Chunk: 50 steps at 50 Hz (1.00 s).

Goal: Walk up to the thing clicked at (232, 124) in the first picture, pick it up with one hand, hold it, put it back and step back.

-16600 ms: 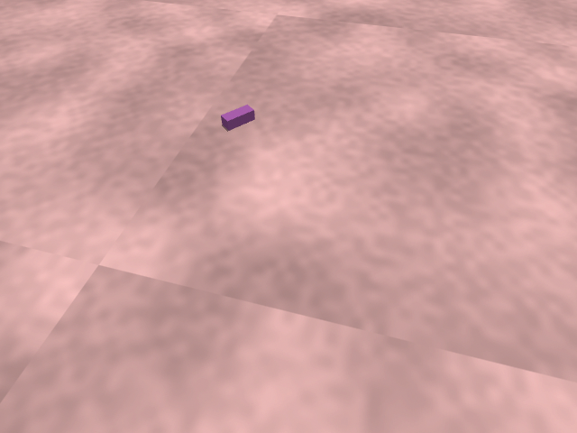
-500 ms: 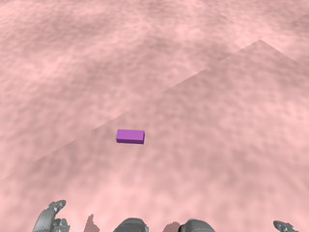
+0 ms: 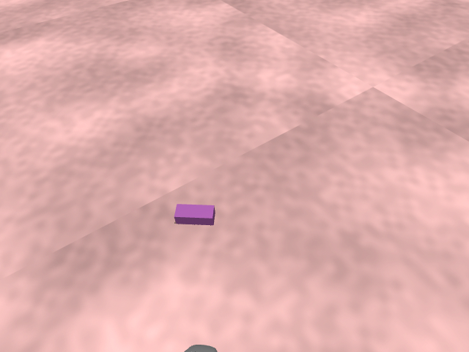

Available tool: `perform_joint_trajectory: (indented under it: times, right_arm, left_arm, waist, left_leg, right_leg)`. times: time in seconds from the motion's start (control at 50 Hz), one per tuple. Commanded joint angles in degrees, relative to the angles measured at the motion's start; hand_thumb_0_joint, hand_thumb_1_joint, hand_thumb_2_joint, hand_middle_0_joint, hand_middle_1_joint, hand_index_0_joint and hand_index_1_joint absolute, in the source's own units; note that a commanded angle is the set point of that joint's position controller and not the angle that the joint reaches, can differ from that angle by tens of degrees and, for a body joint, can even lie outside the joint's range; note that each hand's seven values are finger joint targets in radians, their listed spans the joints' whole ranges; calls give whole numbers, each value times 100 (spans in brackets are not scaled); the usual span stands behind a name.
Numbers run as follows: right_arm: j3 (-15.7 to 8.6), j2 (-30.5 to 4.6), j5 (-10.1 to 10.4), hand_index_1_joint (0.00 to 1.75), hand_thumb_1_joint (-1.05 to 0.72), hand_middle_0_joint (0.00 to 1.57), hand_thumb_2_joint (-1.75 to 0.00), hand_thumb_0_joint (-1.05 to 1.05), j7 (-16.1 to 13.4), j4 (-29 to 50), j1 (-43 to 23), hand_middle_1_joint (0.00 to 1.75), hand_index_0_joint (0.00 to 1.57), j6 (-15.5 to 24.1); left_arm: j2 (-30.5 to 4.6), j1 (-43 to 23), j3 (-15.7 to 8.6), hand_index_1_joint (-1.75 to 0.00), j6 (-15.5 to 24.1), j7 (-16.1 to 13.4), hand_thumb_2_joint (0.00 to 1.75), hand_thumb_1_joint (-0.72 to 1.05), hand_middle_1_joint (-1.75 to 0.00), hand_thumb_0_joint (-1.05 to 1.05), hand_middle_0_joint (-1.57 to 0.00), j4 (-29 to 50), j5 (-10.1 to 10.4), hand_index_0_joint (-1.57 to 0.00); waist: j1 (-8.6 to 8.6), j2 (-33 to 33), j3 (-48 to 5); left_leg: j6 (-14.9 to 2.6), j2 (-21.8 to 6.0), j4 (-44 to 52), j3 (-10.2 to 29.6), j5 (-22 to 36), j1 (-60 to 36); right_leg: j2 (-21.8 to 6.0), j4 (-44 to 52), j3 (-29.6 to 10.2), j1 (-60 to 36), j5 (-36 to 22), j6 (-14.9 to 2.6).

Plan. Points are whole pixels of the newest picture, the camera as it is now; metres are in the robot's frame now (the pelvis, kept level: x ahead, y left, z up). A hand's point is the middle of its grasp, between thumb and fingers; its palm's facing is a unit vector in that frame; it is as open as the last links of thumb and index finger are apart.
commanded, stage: walk up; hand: left
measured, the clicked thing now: (195, 214) +0.80 +0.27 -0.73
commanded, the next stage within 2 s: stand in 0.74 s
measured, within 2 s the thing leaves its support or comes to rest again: neither
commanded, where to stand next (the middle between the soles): +0.42 +0.02 m, yaw +1 degrees
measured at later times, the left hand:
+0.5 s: hand out of the picture +0.09 +0.27 -0.14, palm faces +0.06 -0.94 -0.35, open 7.4 cm
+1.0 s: hand out of the picture +0.08 +0.27 -0.14, palm faces +0.03 -0.94 -0.34, open 7.4 cm
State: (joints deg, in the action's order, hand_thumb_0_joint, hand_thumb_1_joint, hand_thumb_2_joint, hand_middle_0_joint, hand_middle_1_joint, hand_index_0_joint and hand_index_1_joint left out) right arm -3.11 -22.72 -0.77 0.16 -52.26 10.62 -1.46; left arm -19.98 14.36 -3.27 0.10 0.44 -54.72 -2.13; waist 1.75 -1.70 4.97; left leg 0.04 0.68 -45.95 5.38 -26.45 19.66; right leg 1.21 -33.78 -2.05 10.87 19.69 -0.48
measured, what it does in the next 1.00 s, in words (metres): stands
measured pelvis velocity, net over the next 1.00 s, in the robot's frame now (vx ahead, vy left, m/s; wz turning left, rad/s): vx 0.01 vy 0.01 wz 0.03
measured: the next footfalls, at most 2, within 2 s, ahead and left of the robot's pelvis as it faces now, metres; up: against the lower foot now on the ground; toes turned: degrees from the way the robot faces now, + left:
none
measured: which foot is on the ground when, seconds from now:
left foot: down 0.00-1.00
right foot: down 0.00-1.00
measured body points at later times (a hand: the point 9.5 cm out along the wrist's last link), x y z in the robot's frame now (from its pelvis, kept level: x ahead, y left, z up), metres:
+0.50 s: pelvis +0.01 +0.00 +0.01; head +0.01 +0.01 +0.46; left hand +0.08 +0.32 -0.12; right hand +0.11 -0.29 -0.11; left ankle +0.01 +0.13 -0.73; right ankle -0.01 -0.13 -0.73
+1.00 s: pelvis +0.01 +0.01 +0.02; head +0.03 +0.02 +0.47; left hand +0.08 +0.31 -0.12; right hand +0.13 -0.28 -0.11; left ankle +0.01 +0.13 -0.73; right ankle -0.01 -0.13 -0.73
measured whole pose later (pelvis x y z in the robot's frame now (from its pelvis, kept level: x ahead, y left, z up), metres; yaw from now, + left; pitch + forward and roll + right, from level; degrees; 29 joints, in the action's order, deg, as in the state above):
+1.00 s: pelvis +0.01 +0.01 +0.02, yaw +2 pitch -3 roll +0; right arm -0.6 -19.1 -0.3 0.0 -62.2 2.6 0.7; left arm -20.1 4.4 -0.6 0.5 -0.1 -64.2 -0.2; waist 0.7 0.4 4.9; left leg 0.2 0.9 -21.7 3.9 -11.3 7.4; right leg -1.1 -19.6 -0.9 3.6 13.0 1.5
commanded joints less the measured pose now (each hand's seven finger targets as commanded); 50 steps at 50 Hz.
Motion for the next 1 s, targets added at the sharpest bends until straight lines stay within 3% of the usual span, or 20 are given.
perform_joint_trajectory:
  times: [0.0, 0.04, 0.06, 0.08, 0.1, 0.12, 0.16, 0.2, 0.24, 0.28, 0.38, 0.46, 0.58, 0.68, 0.7, 0.74, 0.78, 0.98]
  right_arm:
    - [-191, -889, -14, 30, -90, 20, -90, 0, 15, 272, -84, 30, 20, 284]
    - [-228, -845, -50, 30, -90, 20, -90, 0, 6, 138, 76, 30, 20, 338]
    - [-270, -956, -96, 30, -90, 20, -90, 0, -24, 95, 171, 30, 20, 381]
    - [-296, -1186, -122, 30, -90, 20, -90, 0, -38, 102, -15, 30, 20, 416]
    - [-314, -1352, -90, 30, -90, 20, -90, 0, -15, 96, -84, 30, 20, 412]
    - [-304, -1387, -95, 30, -90, 20, -90, 0, 9, 139, -256, 30, 20, 420]
    - [-220, -1216, -85, 30, -90, 20, -90, 0, 10, 146, -471, 30, 20, 415]
    - [-148, -996, -19, 30, -90, 20, -90, 0, 14, 82, -492, 30, 20, 413]
    - [-138, -948, -6, 30, -90, 20, -90, 0, 11, 18, -349, 30, 20, 385]
    - [-145, -918, -31, 30, -90, 20, -90, 0, 6, -85, -285, 30, 20, 387]
    - [-115, -882, -3, 30, -90, 20, -90, 0, -5, -205, -351, 30, 20, 429]
    - [-116, -845, 5, 30, -90, 20, -90, 0, -25, -267, -416, 30, 20, 418]
    - [-151, -894, -16, 30, -90, 20, -90, 0, -33, -331, -645, 30, 20, 364]
    - [-136, -888, -13, 30, -90, 20, -90, 0, -41, -397, -683, 30, 20, 377]
    - [-125, -879, -9, 30, -90, 20, -90, 0, -45, -395, -673, 30, 20, 382]
    - [-75, -987, 39, 30, -90, 20, -90, 0, -83, -456, -811, 30, 20, 388]
    - [-48, -971, 56, 30, -90, 20, -90, 0, -104, -539, -767, 30, 20, 379]
    - [26, -951, 65, 30, -90, 20, -90, 0, -77, -745, -964, 30, 20, 310]
  left_arm:
    - [-1635, -706, -404, -30, 249, -50, 90, 90, -30, 0, -20, 575, 9, -20]
    - [-1532, -726, -312, -30, 172, -29, 90, 90, -30, 0, -20, 538, 56, -20]
    - [-1343, -693, -235, -30, 158, -18, 90, 90, -30, 0, -20, 552, 73, -20]
    - [-1107, -739, -166, -30, 132, 0, 90, 90, -30, 0, -20, 484, 156, -20]
    - [-1234, -744, -238, -30, 115, -21, 90, 90, -30, 0, -20, 363, 204, -20]
    - [-1255, -588, -233, -30, 127, -28, 90, 90, -30, 0, -20, 317, 177, -20]
    - [-1148, -452, -220, -30, 192, -21, 90, 90, -30, 0, -20, 193, 167, -20]
    - [-1257, -347, -243, -30, 268, -42, 90, 90, -30, 0, -20, 38, 158, -20]
    - [-1465, -550, -268, -30, 280, -43, 90, 90, -30, 0, -20, 53, 122, -20]
    - [-1498, -719, -241, -30, 280, -49, 90, 90, -30, 0, -20, 52, 121, -20]
    - [-1364, -925, -176, -30, 285, -62, 90, 90, -30, 0, -20, -56, 157, -20]
    - [-1407, -915, -181, -30, 281, -92, 90, 90, -30, 0, -20, -140, 168, -20]
    - [-1355, -1070, -148, -30, 245, -104, 90, 90, -30, 0, -20, -193, 158, -20]
    - [-1329, -1136, -139, -30, 244, -107, 90, 90, -30, 0, -20, -229, 172, -20]
    - [-1313, -1149, -132, -30, 242, -108, 90, 90, -30, 0, -20, -226, 183, -20]
    - [-1158, -1145, -25, -30, 188, -111, 90, 90, -30, 0, -20, -373, 243, -20]
    - [-1229, -1123, -13, -30, 190, -128, 90, 90, -30, 0, -20, -443, 220, -20]
    - [-1214, -1199, 59, -30, 186, -110, 90, 90, -30, 0, -20, -682, 177, -20]
  waist:
    - [-80, 1113, -92]
    - [-206, 1011, -192]
    - [-263, 774, -328]
    - [-215, -47, -342]
    - [-111, -218, -295]
    - [-26, -332, -207]
    - [74, -429, -161]
    - [119, -471, -461]
    - [-49, -129, -399]
    - [-122, 55, -350]
    - [-134, 228, -385]
    - [-114, 261, -719]
    - [-105, 64, -609]
    - [-113, -54, -782]
    - [-103, -80, -845]
    - [-130, -147, -890]
    - [-154, -31, -986]
    - [-191, 124, -761]
  left_leg:
    - [23, -11, 1151, -312, 85, -381]
    - [-57, 64, 2197, -352, 803, -1092]
    - [-155, -211, 2446, 130, 1024, -1507]
    - [-445, -905, 2802, 1337, 398, -1276]
    - [-823, -1351, 3117, 1813, -479, -594]
    - [-934, -1489, 3223, 1823, -651, -278]
    - [-669, -1158, 2994, 1268, 98, -216]
    - [-283, -697, 2499, 675, 1006, -169]
    - [-159, -400, 2268, 377, 534, -34]
    - [-161, -353, 2122, 266, 860, -276]
    - [-255, -514, 2158, 355, 2022, -493]
    - [-242, -468, 1945, 166, 2721, -741]
    - [-293, -504, 2079, 286, 2350, -698]
    - [-300, -564, 2145, 319, 2929, -860]
    - [-304, -601, 2174, 333, 3155, -935]
    - [-250, -745, 2232, 387, 4246, -1433]
    - [-218, -723, 2238, 299, 4452, -1596]
    - [-137, -674, 2781, 227, 2947, -1391]
  right_leg:
    - [-1279, 1440, -1259, 452, 119, -807]
    - [-1072, 1059, -945, 597, -130, -581]
    - [-950, 734, -788, 840, -431, -405]
    - [-449, 371, -357, 1108, 164, -149]
    - [-175, -69, 9, 582, 759, -108]
    - [-210, -179, 59, 297, 770, -110]
    - [-204, 475, 40, -36, 280, -147]
    - [-401, 1034, -343, -612, -412, -223]
    - [-716, 1270, -736, -574, -117, -374]
    - [-862, 1274, -825, -315, -228, -454]
    - [-688, 1164, -440, -409, -1136, -286]
    - [-796, 1054, -397, -728, -1925, -277]
    - [-730, 1105, -267, -599, -1409, -271]
    - [-693, 955, -133, -753, -1769, -218]
    - [-694, 905, -103, -804, -1843, -203]
    - [-761, 1147, -225, -682, -2573, -64]
    - [-776, 1208, -196, -838, -2864, -40]
    - [-799, 1722, -230, -842, -1882, 10]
